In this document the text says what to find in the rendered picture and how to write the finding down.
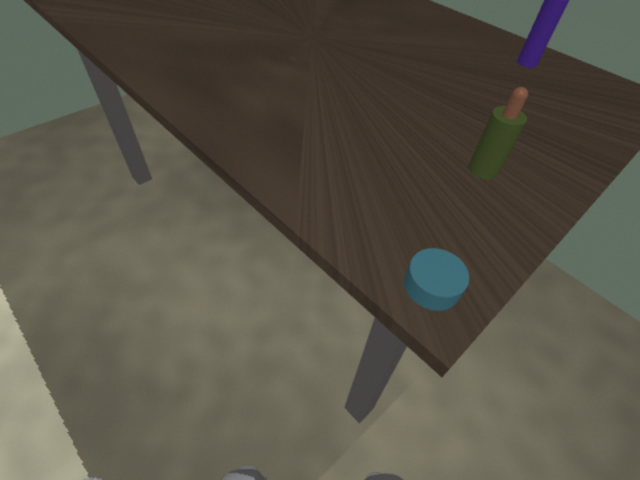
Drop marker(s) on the table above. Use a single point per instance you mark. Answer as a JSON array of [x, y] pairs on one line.
[[350, 124]]

